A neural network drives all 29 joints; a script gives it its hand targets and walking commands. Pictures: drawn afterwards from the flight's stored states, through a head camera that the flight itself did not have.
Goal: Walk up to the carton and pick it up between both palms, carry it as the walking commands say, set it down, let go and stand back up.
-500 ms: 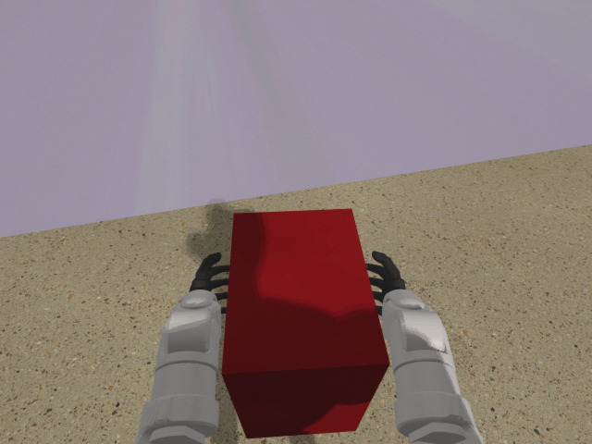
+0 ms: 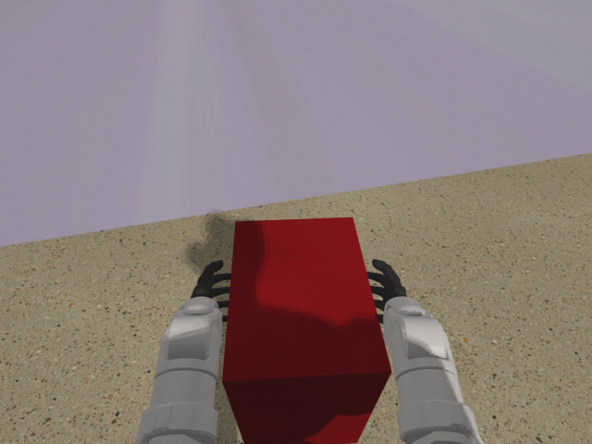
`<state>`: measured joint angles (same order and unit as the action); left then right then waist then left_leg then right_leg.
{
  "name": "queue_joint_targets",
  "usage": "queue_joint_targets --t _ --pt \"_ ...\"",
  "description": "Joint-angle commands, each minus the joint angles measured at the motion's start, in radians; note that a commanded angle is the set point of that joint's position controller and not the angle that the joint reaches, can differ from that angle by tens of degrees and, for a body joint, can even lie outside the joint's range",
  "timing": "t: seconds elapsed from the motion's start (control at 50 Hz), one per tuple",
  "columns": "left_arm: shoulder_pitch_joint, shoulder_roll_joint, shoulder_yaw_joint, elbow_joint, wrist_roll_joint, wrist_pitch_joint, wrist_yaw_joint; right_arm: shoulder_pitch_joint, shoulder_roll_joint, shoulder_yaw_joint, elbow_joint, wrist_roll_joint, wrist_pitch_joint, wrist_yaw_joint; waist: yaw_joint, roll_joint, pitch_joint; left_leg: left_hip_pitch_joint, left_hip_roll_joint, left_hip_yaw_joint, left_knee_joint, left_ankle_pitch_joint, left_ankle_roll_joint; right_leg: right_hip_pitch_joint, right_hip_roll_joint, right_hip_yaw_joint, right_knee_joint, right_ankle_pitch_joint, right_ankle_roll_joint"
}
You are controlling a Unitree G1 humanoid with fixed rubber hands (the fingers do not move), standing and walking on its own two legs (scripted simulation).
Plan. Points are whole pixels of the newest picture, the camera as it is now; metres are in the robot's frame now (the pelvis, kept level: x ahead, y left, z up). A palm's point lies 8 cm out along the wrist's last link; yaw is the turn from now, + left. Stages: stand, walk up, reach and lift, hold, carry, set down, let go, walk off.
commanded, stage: reach and lift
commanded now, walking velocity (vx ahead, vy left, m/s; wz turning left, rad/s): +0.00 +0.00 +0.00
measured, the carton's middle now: (298, 336) +0.30 +0.00 -0.03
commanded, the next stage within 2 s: hold in 0.42 s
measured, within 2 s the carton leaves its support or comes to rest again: neither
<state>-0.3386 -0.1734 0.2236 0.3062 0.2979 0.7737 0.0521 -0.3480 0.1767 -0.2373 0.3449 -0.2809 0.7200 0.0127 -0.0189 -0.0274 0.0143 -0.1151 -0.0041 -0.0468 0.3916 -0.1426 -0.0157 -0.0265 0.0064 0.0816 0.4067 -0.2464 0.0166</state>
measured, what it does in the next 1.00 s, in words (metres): stands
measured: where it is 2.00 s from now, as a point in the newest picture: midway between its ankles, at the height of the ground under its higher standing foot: outside the picture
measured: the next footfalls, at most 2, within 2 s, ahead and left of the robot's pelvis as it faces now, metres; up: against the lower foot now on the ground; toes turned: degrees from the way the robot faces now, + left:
none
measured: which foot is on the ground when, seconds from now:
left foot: down 0.00-1.00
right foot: down 0.00-1.00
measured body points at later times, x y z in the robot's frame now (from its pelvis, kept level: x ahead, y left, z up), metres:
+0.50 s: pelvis +0.00 +0.00 +0.00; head -0.06 +0.01 +0.45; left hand +0.30 +0.14 +0.04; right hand +0.30 -0.14 +0.05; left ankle +0.06 +0.13 -0.74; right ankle +0.00 -0.14 -0.74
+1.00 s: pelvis +0.00 +0.00 +0.00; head -0.05 +0.01 +0.45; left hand +0.30 +0.13 +0.04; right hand +0.30 -0.14 +0.05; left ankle +0.06 +0.13 -0.74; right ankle +0.00 -0.14 -0.74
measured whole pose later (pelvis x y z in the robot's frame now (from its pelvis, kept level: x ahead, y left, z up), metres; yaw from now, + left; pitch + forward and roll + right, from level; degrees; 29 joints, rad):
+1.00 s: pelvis +0.00 +0.00 +0.00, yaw +0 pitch -8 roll +0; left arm -0.29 -0.16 0.17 0.26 0.28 0.80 0.06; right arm -0.29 0.16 -0.18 0.29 -0.26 0.74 0.00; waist -0.01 -0.03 0.02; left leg -0.11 0.00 -0.05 0.39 -0.14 -0.02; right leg -0.02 0.01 0.08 0.41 -0.25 0.01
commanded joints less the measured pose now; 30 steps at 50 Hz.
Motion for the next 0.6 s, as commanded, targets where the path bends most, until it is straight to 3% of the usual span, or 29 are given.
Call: queue_joint_targets --t 0.0,0.26,0.58 --pt "-0.499 -1.012 -0.532 -0.045 -0.271 -0.044 -0.243 -0.461 0.967 0.475 0.006 0.218 -0.020 0.200 0.000 0.020 -0.209 0.223 -0.080 -0.024 -0.023 0.068 -0.012 -0.174 0.073 0.012 -0.101 0.086 -0.030" --pt "-0.499 -1.011 -0.542 -0.054 -0.280 -0.037 -0.253 -0.456 0.981 0.481 0.004 0.224 -0.015 0.203 0.002 0.020 -0.192 0.224 -0.079 -0.020 -0.022 0.025 -0.011 -0.192 0.070 0.013 -0.106 0.036 -0.033" --pt "-0.455 -1.013 -0.570 -0.090 -0.294 -0.031 -0.249 -0.415 0.972 0.508 -0.039 0.240 -0.010 0.203 0.003 0.027 -0.196 0.234 -0.077 -0.028 -0.023 0.059 -0.014 -0.182 0.074 0.011 -0.104 0.068 -0.035"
